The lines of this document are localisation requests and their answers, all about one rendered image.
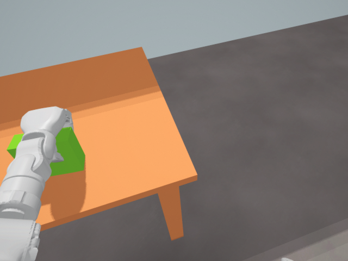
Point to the left robot forearm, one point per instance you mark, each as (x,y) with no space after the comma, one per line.
(22,187)

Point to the sponge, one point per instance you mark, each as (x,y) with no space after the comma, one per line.
(67,145)

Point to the table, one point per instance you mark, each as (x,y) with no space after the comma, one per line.
(131,143)

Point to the robot left hand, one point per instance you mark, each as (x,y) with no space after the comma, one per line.
(51,119)

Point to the robot left upper arm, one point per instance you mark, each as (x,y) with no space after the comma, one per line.
(19,239)

